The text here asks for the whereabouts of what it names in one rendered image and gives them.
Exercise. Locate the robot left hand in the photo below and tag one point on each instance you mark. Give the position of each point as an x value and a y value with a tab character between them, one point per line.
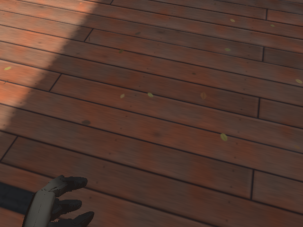
45	206

